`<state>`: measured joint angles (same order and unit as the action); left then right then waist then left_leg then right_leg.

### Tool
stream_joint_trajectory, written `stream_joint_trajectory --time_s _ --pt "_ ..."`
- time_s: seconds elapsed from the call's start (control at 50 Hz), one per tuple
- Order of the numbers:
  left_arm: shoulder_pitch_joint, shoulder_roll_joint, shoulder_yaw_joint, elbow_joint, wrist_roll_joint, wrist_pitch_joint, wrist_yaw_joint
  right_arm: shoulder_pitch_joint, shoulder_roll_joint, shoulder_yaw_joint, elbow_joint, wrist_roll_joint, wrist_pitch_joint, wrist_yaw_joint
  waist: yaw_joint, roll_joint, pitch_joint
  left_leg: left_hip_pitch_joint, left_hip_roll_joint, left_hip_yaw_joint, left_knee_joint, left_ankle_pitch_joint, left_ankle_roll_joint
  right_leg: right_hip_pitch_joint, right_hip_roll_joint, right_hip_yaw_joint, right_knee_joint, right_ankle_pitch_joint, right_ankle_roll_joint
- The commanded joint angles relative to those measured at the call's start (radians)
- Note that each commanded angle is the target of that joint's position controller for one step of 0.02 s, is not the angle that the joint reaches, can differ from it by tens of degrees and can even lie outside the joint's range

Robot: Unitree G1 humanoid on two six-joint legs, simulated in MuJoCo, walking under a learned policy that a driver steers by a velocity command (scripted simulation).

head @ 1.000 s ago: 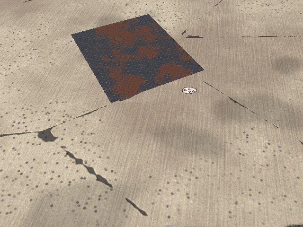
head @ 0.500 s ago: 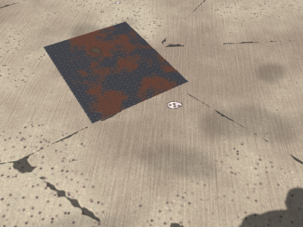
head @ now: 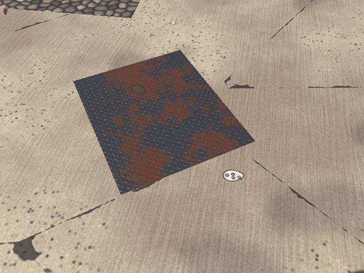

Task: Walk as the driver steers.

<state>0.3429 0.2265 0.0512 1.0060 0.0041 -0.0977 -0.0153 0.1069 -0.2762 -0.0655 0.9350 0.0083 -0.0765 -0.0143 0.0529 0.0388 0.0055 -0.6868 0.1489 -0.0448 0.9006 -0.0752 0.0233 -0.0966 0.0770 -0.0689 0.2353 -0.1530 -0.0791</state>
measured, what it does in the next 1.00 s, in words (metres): walks ahead, turning right: left foot, then right foot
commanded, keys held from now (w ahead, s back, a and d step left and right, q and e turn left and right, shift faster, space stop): w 0.20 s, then w+e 0.50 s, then e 0.30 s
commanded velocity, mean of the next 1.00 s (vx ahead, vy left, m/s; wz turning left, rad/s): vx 0.43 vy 0.00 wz -0.34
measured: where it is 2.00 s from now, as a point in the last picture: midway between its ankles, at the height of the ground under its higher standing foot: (264, 194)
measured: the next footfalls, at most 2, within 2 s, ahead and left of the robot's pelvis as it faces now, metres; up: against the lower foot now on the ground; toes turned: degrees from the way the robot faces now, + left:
left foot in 0.26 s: +0.34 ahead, +0.16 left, +0.00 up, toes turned +2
right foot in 0.80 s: +0.61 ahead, -0.11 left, +0.00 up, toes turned -20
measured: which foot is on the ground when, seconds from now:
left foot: up 0.00-0.24, down 0.26-0.82, up 0.84-1.00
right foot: down 0.00-0.28, up 0.30-0.78, down 0.80-1.00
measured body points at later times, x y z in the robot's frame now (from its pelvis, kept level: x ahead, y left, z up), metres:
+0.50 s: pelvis +0.29 +0.07 +0.00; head +0.31 +0.08 +0.45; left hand +0.41 +0.34 -0.14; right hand +0.32 -0.20 -0.14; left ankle +0.30 +0.16 -0.75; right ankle +0.33 -0.10 -0.66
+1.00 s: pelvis +0.53 -0.02 -0.01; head +0.58 -0.06 +0.43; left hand +0.76 +0.19 -0.12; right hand +0.56 -0.34 -0.13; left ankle +0.57 +0.15 -0.66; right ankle +0.57 -0.10 -0.75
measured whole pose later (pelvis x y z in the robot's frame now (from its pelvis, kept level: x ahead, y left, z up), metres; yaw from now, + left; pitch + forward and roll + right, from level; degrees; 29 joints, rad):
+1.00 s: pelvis +0.53 -0.02 -0.01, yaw -23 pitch +3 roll +1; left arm 0.16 0.28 0.09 0.76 0.00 -0.03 -0.02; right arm 0.08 -0.30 -0.07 0.82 0.00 -0.06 -0.04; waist 0.01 0.02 0.09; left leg -0.57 0.07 -0.06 1.19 -0.44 -0.05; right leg -0.38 0.10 0.01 0.45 -0.11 -0.11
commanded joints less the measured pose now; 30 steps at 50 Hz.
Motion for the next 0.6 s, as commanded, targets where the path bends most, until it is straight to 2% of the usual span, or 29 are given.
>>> stream_joint_trajectory --time_s 0.02,0.08,0.16,0.2,0.22,0.24,0.26,0.28,0.3,0.32,0.34,0.36,0.38,0.4,0.42,0.46,0.54,0.6 --pt "-0.023 0.156 0.026 -0.058 -0.008 -0.01 0.018 -0.049 -0.035 -0.005 -0.053 -0.002 -0.01 0.008 -0.024 -0.085 0.053 -0.001 -0.009 0.013 -0.168 0.167 -0.016 -0.053 -0.259 0.154 -0.149 0.126 -0.124" --pt "0.042 0.162 0.027 -0.034 -0.015 -0.004 0.022 -0.151 -0.022 0.007 -0.082 0.005 -0.015 0.021 0.012 -0.083 0.073 0.02 -0.039 0.042 -0.288 0.211 -0.016 0.0 -0.264 0.127 -0.141 0.125 -0.115" --pt "0.095 0.172 0.036 -0.005 -0.019 0.019 0.025 -0.235 -0.032 0.014 -0.127 0.013 -0.026 0.046 0.025 -0.09 0.094 -0.014 -0.058 0.04 -0.375 0.12 0.01 0.153 -0.324 0.131 -0.07 0.196 -0.11" --pt "0.079 0.187 0.043 -0.006 -0.021 0.029 0.029 -0.207 -0.058 0.006 -0.131 0.016 -0.032 0.055 -0.007 -0.112 0.07 0.049 -0.078 0.051 -0.404 0.042 0.036 0.202 -0.346 0.134 -0.011 0.319 -0.092" --pt "0.065 0.194 0.045 -0.011 -0.022 0.033 0.029 -0.156 -0.083 -0.005 -0.122 0.014 -0.035 0.055 -0.04 -0.128 0.035 0.151 -0.107 0.069 -0.413 0.007 0.051 0.198 -0.34 0.137 0.055 0.473 -0.082" --pt "0.041 0.189 0.042 -0.018 -0.022 0.039 0.028 -0.027 -0.117 -0.026 -0.086 0.012 -0.038 0.051 -0.113 -0.13 -0.038 0.33 -0.139 0.093 -0.437 0.012 0.073 0.17 -0.303 0.117 0.196 0.616 -0.063" --pt "0.03 0.158 0.028 -0.036 -0.015 0.039 0.027 0.167 -0.176 -0.051 -0.034 0.003 -0.039 0.042 -0.19 -0.11 -0.171 0.633 -0.084 0.039 -0.393 0.039 0.115 0.022 -0.249 0.087 0.426 0.55 -0.033" --pt "0.117 0.063 0.001 -0.061 -0.008 0.026 0.02 0.317 -0.274 -0.077 -0.007 -0.02 -0.034 0.031 -0.178 0.084 -0.339 1.054 0.187 -0.352 -0.407 -0.072 0.239 -0.378 -0.105 0.026 0.821 0.151 0.041" --pt "0.134 0.042 -0.009 -0.047 -0.024 0.003 0.017 0.334 -0.223 -0.058 -0.001 -0.012 -0.028 0.032 -0.177 0.214 -0.437 1.132 0.291 -0.669 -0.565 -0.179 0.3 -0.549 -0.022 0.151 1.03 -0.418 0.05" --pt "0.056 0.147 0.022 -0.062 -0.054 -0.01 0.016 0.262 -0.156 -0.037 -0.009 -0.003 -0.03 0.03 -0.176 0.143 -0.292 1.016 0.254 -0.545 -0.589 -0.235 0.245 -0.641 -0.085 0.212 1.114 -0.388 0.034" --pt "-0.012 0.161 0.026 -0.082 -0.061 -0.013 0.02 0.181 -0.115 -0.025 -0.029 -0.004 -0.031 0.027 -0.151 0.097 -0.176 0.864 0.221 -0.388 -0.611 -0.204 0.201 -0.656 -0.143 0.178 1.1 -0.299 0.023" --pt "-0.047 0.149 0.03 -0.088 -0.054 -0.008 0.027 0.111 -0.082 -0.015 -0.033 -0.01 -0.036 0.03 -0.118 0.04 -0.098 0.712 0.183 -0.284 -0.66 -0.164 0.176 -0.615 -0.182 0.165 1.037 -0.217 0.022" --pt "-0.039 0.139 0.041 -0.082 -0.045 0.007 0.033 0.068 -0.048 -0.006 -0.034 -0.017 -0.044 0.032 -0.083 0.053 -0.053 0.614 0.144 -0.193 -0.699 -0.121 0.152 -0.559 -0.213 0.172 0.982 -0.163 0.02" --pt "-0.008 0.11 0.04 -0.074 -0.043 0.024 0.032 0.049 -0.038 -0.004 -0.028 -0.025 -0.045 0.034 -0.057 0.072 -0.035 0.547 0.125 -0.133 -0.729 -0.099 0.143 -0.504 -0.225 0.175 0.962 -0.131 0.02" --pt "0.005 0.081 0.038 -0.071 -0.044 0.038 0.031 0.05 -0.041 -0.007 -0.022 -0.026 -0.048 0.034 -0.046 0.067 -0.023 0.511 0.118 -0.088 -0.751 -0.065 0.147 -0.485 -0.231 0.172 0.949 -0.116 0.022" --pt "-0.021 0.074 0.042 -0.091 -0.041 0.056 0.032 0.062 -0.066 -0.015 -0.009 -0.029 -0.052 0.026 -0.034 0.045 0.011 0.489 0.113 -0.006 -0.779 0.011 0.156 -0.528 -0.233 0.176 0.912 -0.054 0.031" --pt "-0.121 0.075 0.046 -0.136 -0.028 0.053 0.02 0.096 -0.093 -0.022 0.002 -0.032 -0.047 0.001 -0.048 0.015 0.04 0.541 0.098 0.113 -0.792 0.106 0.146 -0.61 -0.219 0.176 0.713 0.144 0.05" --pt "-0.232 0.056 0.033 -0.177 -0.023 0.047 -0.002 0.127 -0.114 -0.026 0.002 -0.022 -0.039 -0.011 -0.084 -0.002 0.067 0.576 0.093 0.187 -0.802 0.124 0.131 -0.59 -0.206 0.1 0.551 0.233 0.048"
